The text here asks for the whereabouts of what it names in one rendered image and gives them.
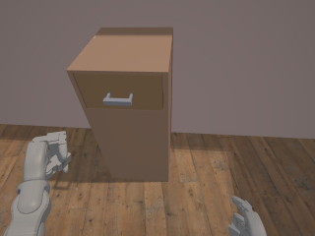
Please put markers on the left robot forearm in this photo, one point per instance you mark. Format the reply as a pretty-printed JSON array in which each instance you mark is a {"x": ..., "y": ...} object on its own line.
[{"x": 29, "y": 209}]

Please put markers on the right robot hand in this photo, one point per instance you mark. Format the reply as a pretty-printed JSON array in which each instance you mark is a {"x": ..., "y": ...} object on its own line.
[{"x": 249, "y": 225}]

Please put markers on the drawer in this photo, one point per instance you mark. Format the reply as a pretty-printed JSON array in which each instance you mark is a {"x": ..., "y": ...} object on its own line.
[{"x": 147, "y": 90}]

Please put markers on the left robot hand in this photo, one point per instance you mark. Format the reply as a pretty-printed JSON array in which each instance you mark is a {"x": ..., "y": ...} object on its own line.
[{"x": 38, "y": 155}]

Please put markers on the handle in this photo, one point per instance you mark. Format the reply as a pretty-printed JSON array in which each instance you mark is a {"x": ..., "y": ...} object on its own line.
[{"x": 118, "y": 101}]

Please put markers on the cabinet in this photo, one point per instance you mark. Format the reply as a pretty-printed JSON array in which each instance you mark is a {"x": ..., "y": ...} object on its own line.
[{"x": 134, "y": 143}]

